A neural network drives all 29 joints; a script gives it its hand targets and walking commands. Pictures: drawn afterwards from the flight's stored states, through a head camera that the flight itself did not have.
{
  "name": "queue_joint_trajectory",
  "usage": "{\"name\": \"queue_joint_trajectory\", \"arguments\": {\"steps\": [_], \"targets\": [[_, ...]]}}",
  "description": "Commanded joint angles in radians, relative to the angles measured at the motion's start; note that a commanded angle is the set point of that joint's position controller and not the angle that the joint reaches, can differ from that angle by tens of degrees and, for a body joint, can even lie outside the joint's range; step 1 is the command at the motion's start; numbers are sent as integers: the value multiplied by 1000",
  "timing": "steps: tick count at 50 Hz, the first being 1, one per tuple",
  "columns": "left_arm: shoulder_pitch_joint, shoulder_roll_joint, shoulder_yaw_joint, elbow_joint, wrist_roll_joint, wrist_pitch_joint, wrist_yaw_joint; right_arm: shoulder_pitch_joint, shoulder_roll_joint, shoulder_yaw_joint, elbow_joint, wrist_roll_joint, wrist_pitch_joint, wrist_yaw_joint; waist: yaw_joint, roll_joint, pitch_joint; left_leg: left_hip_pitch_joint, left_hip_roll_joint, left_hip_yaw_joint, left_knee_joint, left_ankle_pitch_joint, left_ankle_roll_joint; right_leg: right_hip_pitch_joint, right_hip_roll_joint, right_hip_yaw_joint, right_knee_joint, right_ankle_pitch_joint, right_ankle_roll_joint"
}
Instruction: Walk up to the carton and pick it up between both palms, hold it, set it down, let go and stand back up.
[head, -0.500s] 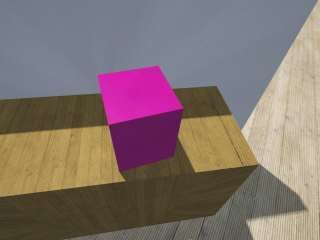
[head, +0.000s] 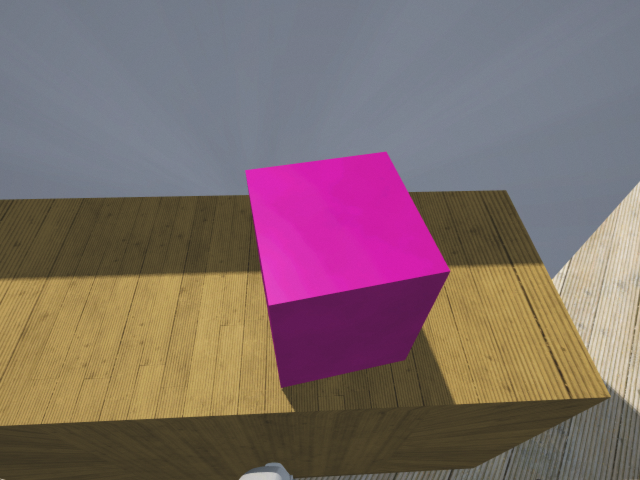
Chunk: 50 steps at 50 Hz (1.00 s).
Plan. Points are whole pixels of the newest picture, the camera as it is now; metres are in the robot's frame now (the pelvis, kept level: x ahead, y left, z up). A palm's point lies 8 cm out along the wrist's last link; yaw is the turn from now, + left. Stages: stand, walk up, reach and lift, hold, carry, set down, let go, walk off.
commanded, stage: walk up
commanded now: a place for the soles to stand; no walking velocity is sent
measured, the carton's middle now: (332, 273) +0.40 -0.01 -0.01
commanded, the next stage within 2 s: none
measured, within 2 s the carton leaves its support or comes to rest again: neither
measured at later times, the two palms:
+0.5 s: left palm out of the picture +0.00 +0.28 -0.11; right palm out of the picture +0.05 -0.33 -0.12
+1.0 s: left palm out of the picture +0.04 +0.26 -0.10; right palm out of the picture +0.05 -0.34 -0.11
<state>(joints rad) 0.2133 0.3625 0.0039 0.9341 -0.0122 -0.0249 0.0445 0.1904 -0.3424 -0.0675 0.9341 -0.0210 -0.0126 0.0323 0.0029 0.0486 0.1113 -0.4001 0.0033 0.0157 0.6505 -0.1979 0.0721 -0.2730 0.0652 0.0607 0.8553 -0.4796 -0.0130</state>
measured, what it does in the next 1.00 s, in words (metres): steps on the spot: right foot, then left foot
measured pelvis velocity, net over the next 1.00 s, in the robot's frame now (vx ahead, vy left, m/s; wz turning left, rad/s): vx -0.02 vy -0.04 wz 0.00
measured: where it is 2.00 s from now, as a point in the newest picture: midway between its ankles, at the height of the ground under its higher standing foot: outside the picture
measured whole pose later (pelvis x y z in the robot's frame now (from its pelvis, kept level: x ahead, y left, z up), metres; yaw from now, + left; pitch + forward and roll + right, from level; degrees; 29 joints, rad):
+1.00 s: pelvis -0.02 -0.04 +0.01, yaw +0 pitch -2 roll +1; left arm 0.21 0.35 0.00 0.99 0.02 -0.05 0.01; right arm 0.16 -0.35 -0.05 1.00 -0.02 0.02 0.03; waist -0.01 0.00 0.07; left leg -0.22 -0.02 0.02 0.55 -0.30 0.02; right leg -0.25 0.03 0.07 0.59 -0.30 -0.01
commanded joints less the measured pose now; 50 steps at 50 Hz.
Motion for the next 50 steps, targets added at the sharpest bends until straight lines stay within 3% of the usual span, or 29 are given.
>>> {"name": "queue_joint_trajectory", "arguments": {"steps": [1,2,5,6,8,10,13,14,16,17,18,20,21,23,25,28,30,31,32,33,35,36,37,39,40,42,45,47,50], "targets": [[140,233,68,2,7,25,-3,-75,-229,-58,-117,13,1,-37,7,109,-38,84,217,-315,-405,-286,12,-116,-12,57,226,-26,-7],[157,237,76,13,12,27,-6,-84,-219,-57,-117,9,1,-34,11,116,-34,112,203,-310,-423,-312,-5,-125,-5,55,226,-14,-3],[161,224,76,30,18,22,-14,-61,-223,-59,-116,9,0,-27,-8,153,-128,254,188,-286,-407,-357,23,-106,-18,13,92,-16,19],[152,227,80,32,23,23,-16,-56,-230,-60,-117,9,4,-27,-20,142,-122,257,202,-304,-416,-360,5,-113,-25,14,67,-13,13],[124,214,79,42,23,18,-17,-68,-230,-64,-117,4,5,-26,-25,181,-136,271,201,-273,-391,-300,38,-102,-49,-3,-1,-18,19],[113,219,77,57,28,13,-17,-62,-220,-57,-112,14,10,-27,-22,147,-149,263,207,-262,-372,-267,76,-67,-50,-24,-54,-44,13],[111,211,78,68,24,9,-20,-76,-229,-61,-115,0,23,-24,-27,183,-126,207,206,-280,-385,-305,85,-33,-73,-50,-193,-44,9],[133,205,78,74,24,5,-18,-75,-243,-63,-115,-3,27,-25,-18,195,-155,194,231,-278,-370,-287,83,14,-72,-65,-250,-12,3],[184,201,84,104,30,-2,-17,-105,-260,-71,-126,5,39,-23,15,128,-176,105,213,-247,-329,-311,55,113,-60,-74,-345,146,-20],[192,202,88,104,38,-4,-14,-102,-245,-71,-131,12,43,-23,16,131,-166,70,190,-220,-306,-324,30,119,-56,-42,-353,175,-37],[175,224,88,94,47,-5,-13,-110,-221,-67,-130,23,43,-23,17,40,-144,16,156,-200,-248,-345,-8,75,-110,91,-388,110,-65],[54,338,111,31,51,-11,-16,-125,-209,-70,-121,21,54,-27,8,-189,-34,-60,-46,-74,205,-310,-79,-161,-376,559,-664,-250,-209],[-64,377,122,-10,57,-12,-11,-78,-235,-78,-104,11,62,-31,-21,-163,44,-26,-48,-152,352,-321,-69,-303,-414,579,-686,-311,-255],[-152,305,111,-35,53,-23,-5,26,-237,-83,-75,22,57,-22,-77,-126,52,16,-30,-172,400,-235,-66,-305,-324,419,-610,-86,-231],[-83,255,96,-18,50,-32,-3,21,-220,-66,-53,14,47,-15,-40,-159,-37,14,5,-121,332,-225,-65,-146,-266,345,-549,37,-199],[-62,252,87,-21,52,-23,-15,-20,-204,-49,-47,12,31,-12,-7,-229,-48,63,26,-77,22,-332,-65,-43,-240,326,-485,-19,-178],[-97,227,69,-39,37,-6,-26,61,-211,-54,-6,-3,11,-23,-72,-215,-45,284,31,-75,-246,-217,-29,-170,-203,265,-420,-6,-111],[-102,184,61,-47,25,-4,-25,95,-251,-64,4,-19,2,-31,-72,-107,-62,351,108,-228,-346,-234,-13,-207,-148,216,-303,50,-69],[-29,152,57,-34,7,-6,-24,22,-305,-66,-14,-15,-8,-32,-25,64,-58,334,263,-496,-456,-363,44,-257,-10,90,-156,36,-7],[5,213,71,-6,12,-9,-15,-42,-312,-60,-25,-7,-17,-30,-17,0,-65,238,354,-522,-415,-299,121,-180,-39,43,-114,-30,-4],[-6,205,70,-8,13,-19,-25,-83,-268,-40,-25,2,-28,-21,6,-27,-70,141,273,-363,-392,-247,100,-18,-69,32,-209,31,-18],[2,201,75,-4,10,-27,-29,-109,-255,-33,-19,1,-23,-21,23,-1,-80,147,223,-277,-349,-175,68,50,-68,29,-321,127,-26],[10,198,71,-1,13,-37,-28,-99,-234,-27,-17,4,-20,-19,26,16,-97,150,176,-197,-302,-77,24,100,-77,60,-398,237,-35],[4,231,71,-4,22,-56,-20,-81,-207,-8,-16,19,-20,-19,9,-8,-214,213,101,-98,-162,157,-33,180,-172,190,-434,533,-65],[-6,235,65,2,18,-57,-18,-83,-199,-5,-9,24,-18,-17,-5,-2,-232,232,76,-96,-141,116,-45,152,-213,257,-443,567,-86],[-47,254,60,1,15,-57,-17,-49,-198,-15,5,15,-12,-24,-26,-1,-203,277,73,-82,-174,44,-42,101,-234,253,-424,553,-107],[-62,210,47,11,12,-54,-18,-67,-208,-16,16,22,-14,-22,-21,-25,-196,337,99,-107,-194,141,-14,49,-174,166,-426,567,-62],[-48,218,52,17,10,-54,-16,-77,-210,-16,19,22,-12,-21,-19,-4,-203,347,97,-93,-192,129,-16,56,-177,178,-438,552,-62],[-48,219,48,14,15,-54,-16,-86,-205,-9,19,24,-8,-23,-15,-58,-189,305,93,-95,-188,93,-17,63,-185,186,-454,524,-66]]}}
